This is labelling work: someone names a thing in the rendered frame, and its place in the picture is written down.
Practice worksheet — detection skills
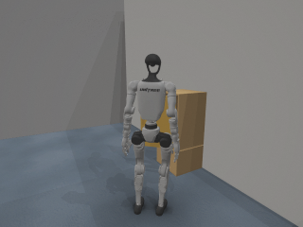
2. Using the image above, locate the left robot upper arm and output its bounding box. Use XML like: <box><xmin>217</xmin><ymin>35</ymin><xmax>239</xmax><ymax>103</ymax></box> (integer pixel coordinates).
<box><xmin>125</xmin><ymin>80</ymin><xmax>140</xmax><ymax>114</ymax></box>

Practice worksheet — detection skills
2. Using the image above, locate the right robot foot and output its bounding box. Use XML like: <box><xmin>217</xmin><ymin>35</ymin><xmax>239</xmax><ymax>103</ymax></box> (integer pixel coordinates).
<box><xmin>155</xmin><ymin>199</ymin><xmax>168</xmax><ymax>217</ymax></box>

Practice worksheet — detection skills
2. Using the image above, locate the robot right hand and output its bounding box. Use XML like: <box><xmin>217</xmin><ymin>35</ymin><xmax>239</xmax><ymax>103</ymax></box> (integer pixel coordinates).
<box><xmin>169</xmin><ymin>141</ymin><xmax>180</xmax><ymax>163</ymax></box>

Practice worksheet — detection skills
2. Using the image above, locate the cupboard door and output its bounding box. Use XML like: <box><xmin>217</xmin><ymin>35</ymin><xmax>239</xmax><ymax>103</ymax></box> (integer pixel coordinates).
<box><xmin>140</xmin><ymin>96</ymin><xmax>176</xmax><ymax>148</ymax></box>

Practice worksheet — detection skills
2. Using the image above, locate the right robot upper arm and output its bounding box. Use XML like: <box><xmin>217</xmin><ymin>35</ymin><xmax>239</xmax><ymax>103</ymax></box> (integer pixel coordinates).
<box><xmin>164</xmin><ymin>81</ymin><xmax>177</xmax><ymax>117</ymax></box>

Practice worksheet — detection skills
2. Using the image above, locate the robot right forearm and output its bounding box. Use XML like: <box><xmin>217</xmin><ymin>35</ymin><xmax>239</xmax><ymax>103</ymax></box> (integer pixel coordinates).
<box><xmin>169</xmin><ymin>109</ymin><xmax>180</xmax><ymax>143</ymax></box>

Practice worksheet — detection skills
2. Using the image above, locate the robot left hand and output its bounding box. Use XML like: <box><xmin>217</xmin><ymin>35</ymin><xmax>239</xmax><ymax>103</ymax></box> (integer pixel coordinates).
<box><xmin>121</xmin><ymin>136</ymin><xmax>133</xmax><ymax>156</ymax></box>

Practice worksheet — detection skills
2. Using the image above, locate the left robot foot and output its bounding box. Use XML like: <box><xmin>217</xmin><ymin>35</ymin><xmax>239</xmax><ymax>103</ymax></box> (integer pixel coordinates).
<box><xmin>134</xmin><ymin>197</ymin><xmax>144</xmax><ymax>215</ymax></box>

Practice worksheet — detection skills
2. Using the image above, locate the robot foot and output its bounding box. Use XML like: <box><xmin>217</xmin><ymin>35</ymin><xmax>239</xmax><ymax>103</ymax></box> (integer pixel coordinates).
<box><xmin>155</xmin><ymin>199</ymin><xmax>168</xmax><ymax>217</ymax></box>
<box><xmin>134</xmin><ymin>197</ymin><xmax>144</xmax><ymax>215</ymax></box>

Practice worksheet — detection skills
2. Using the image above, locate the robot left forearm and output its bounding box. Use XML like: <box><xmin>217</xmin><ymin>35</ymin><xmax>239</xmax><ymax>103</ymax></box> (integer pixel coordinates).
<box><xmin>122</xmin><ymin>107</ymin><xmax>133</xmax><ymax>138</ymax></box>

